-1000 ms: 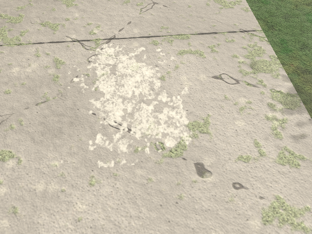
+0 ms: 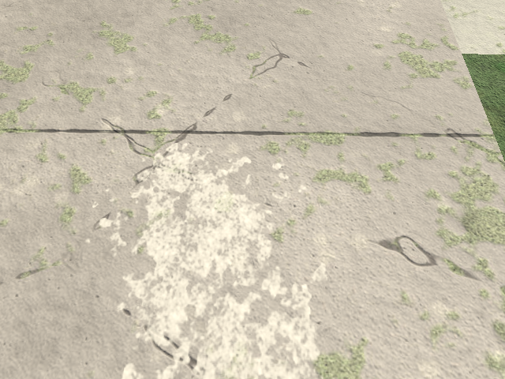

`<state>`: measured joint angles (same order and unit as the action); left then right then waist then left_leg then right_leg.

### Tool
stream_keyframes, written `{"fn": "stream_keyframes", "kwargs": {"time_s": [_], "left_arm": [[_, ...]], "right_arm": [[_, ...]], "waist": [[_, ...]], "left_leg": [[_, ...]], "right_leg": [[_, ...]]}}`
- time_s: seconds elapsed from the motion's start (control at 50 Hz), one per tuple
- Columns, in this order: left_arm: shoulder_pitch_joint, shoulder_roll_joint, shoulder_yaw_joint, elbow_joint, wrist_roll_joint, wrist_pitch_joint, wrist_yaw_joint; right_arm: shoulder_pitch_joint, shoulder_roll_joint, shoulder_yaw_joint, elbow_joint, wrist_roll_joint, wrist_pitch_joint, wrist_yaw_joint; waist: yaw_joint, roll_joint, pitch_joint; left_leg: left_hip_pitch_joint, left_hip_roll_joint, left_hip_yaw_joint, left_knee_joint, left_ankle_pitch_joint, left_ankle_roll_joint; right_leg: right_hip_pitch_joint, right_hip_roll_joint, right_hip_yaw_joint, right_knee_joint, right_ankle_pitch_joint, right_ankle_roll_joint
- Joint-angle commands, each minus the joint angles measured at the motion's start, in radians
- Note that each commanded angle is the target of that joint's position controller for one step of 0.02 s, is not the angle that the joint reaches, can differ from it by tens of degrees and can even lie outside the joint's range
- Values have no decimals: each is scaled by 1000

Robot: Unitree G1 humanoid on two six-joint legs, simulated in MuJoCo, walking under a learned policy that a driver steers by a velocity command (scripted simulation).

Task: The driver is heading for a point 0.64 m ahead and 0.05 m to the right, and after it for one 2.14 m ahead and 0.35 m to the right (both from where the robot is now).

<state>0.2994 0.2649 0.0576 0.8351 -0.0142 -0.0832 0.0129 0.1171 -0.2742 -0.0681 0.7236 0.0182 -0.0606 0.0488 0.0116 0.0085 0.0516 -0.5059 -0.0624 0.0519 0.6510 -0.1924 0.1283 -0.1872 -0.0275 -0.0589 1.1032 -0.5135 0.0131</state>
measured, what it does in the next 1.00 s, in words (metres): walks ahead: right foot, then left foot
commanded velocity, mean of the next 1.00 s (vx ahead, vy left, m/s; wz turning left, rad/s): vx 0.40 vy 0.00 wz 0.05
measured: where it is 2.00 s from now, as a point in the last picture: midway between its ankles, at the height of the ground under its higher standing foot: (286, 324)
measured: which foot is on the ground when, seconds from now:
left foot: down 0.00-0.48, up 0.50-0.88, down 0.90-1.00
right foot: up 0.00-0.44, down 0.46-0.92, up 0.94-1.00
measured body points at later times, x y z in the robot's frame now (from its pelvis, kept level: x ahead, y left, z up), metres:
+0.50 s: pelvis +0.30 -0.03 +0.01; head +0.33 -0.03 +0.45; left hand +0.49 +0.23 -0.07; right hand +0.35 -0.31 -0.12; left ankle +0.10 +0.06 -0.67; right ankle +0.41 -0.12 -0.72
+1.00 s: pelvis +0.50 +0.01 +0.01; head +0.54 +0.02 +0.46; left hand +0.56 +0.29 -0.12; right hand +0.71 -0.24 -0.06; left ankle +0.60 +0.12 -0.71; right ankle +0.42 -0.12 -0.66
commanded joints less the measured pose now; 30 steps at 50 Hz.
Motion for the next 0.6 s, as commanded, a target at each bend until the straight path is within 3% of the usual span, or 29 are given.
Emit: {"fn": "stream_keyframes", "kwargs": {"time_s": [0.02, 0.04, 0.06, 0.12, 0.18, 0.24, 0.3, 0.36, 0.4, 0.42, 0.44, 0.46, 0.48, 0.5, 0.52, 0.54, 0.56, 0.6], "left_arm": [[-94, 126, 10, -153, -25, -83, -15], [-96, 129, 17, -139, 0, -77, -6], [-71, 137, 25, -132, 12, -62, -6], [-43, 96, 19, -134, 23, -25, -4], [-137, 72, 8, -165, 27, -15, 0], [-237, 52, -2, -183, 19, -23, -11], [-321, 58, -3, -206, 6, -32, -27], [-365, 76, 2, -232, 7, -44, -46], [-321, 94, 9, -228, 7, -49, -52], [-257, 113, 18, -213, 8, -51, -51], [-125, 145, 36, -176, 11, -51, -45], [54, 200, 50, -146, 24, -50, -38], [161, 280, 73, -119, 30, -44, -37], [192, 197, 53, -102, 9, -38, -41], [110, 150, 37, -114, 1, -32, -35], [28, 130, 27, -129, 7, -25, -33], [-22, 110, 18, -132, 14, -22, -36], [-61, 91, 9, -132, 22, -29, -42]], "right_arm": [[217, -142, -45, -19, 2, -15, -16], [143, -103, -32, -36, 1, -15, -16], [108, -75, -20, -53, -12, -15, -20], [121, -100, -23, -41, -13, -26, -26], [162, -126, -27, -17, -9, -28, -41], [202, -131, -24, 1, -3, -22, -47], [251, -142, -23, 25, 0, -19, -47], [280, -148, -25, 45, -1, -7, -52], [269, -160, -30, 49, -2, 1, -58], [249, -168, -32, 45, -3, 5, -60], [225, -159, -26, 38, -6, 7, -59], [210, -122, -8, 16, -19, 6, -59], [364, -28, 20, 13, -12, -14, -52], [344, -74, 17, 25, -1, -29, -45], [233, -143, -1, -4, 19, -36, -40], [158, -140, 2, -25, 14, -37, -40], [124, -129, 0, -32, -3, -36, -41], [173, -100, -3, -21, -8, -20, -44]], "waist": [[-92, 2, -218], [-49, -32, -155], [-16, -20, -135], [11, 9, -105], [-18, 31, -69], [-67, 52, -59], [-107, 67, -31], [-110, 68, -15], [-75, 88, -30], [-35, 101, -68], [36, 88, -151], [110, 31, -294], [74, -234, -447], [100, -253, -467], [101, -165, -285], [75, -73, -181], [45, -34, -104], [-13, -81, -79]], "left_leg": [[686, 327, -601, -346, 48, 227], [533, 290, -497, -355, 168, 196], [436, 264, -431, -381, 249, 186], [311, 232, -322, -430, 405, 183], [292, 190, -229, -448, 455, 143], [314, 159, -182, -441, 367, 92], [383, 202, -226, -431, 266, 90], [520, 264, -277, -368, 312, 84], [565, 281, -286, -316, 431, 63], [564, 265, -270, -247, 593, 49], [527, 216, -230, -103, 714, 26], [358, 163, -192, 150, 551, -7], [-49, -9, -124, 559, -19, -91], [-206, -14, -220, 666, -374, -88], [-287, 52, -207, 708, -307, -83], [-272, 106, -164, 663, -213, -81], [-241, 136, -146, 593, -161, -86], [-136, 174, -141, 509, -106, -98]], "right_leg": [[-622, -35, 168, 238, 115, -42], [-551, -71, 149, 155, 158, -34], [-478, -96, 150, 115, 189, -26], [-422, -108, 116, 1, 247, 10], [-456, -100, 90, -187, 422, 30], [-414, -63, 71, -415, 614, 21], [-421, -38, 68, -523, 660, 6], [-485, -25, 76, -583, 553, -33], [-426, -7, 67, -609, 472, -65], [-323, 22, 42, -623, 445, -85], [-130, 39, 24, -643, 490, -118], [172, -97, 162, -596, 554, -187], [578, -337, 601, -628, 413, -359], [610, -369, 809, -760, 242, -365], [474, -333, 673, -787, 159, -308], [310, -295, 550, -812, 209, -275], [171, -255, 471, -849, 292, -266], [38, -200, 371, -906, 396, -256]]}}
Keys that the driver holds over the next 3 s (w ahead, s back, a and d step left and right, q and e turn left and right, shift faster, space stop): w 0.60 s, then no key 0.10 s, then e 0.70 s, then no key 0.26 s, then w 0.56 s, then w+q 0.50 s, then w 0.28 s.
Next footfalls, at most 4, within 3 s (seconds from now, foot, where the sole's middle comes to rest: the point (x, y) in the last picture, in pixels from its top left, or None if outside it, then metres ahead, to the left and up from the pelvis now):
0.46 right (315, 370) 0.45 -0.12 -0.75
0.90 left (223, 298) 0.64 0.12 -0.75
1.32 right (319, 336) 0.54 -0.13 -0.75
1.74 left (235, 314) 0.60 0.09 -0.75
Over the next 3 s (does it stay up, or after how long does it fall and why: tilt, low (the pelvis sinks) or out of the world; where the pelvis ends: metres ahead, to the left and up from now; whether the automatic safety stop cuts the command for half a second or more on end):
stays up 1.07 -0.20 0.03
